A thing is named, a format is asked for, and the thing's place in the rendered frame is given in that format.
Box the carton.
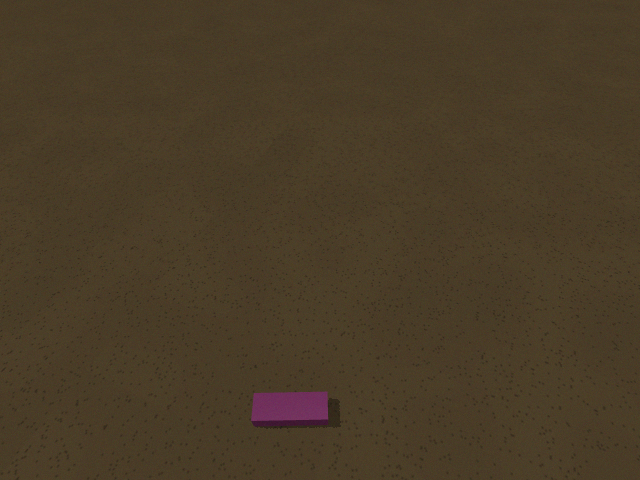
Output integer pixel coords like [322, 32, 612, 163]
[251, 392, 328, 426]

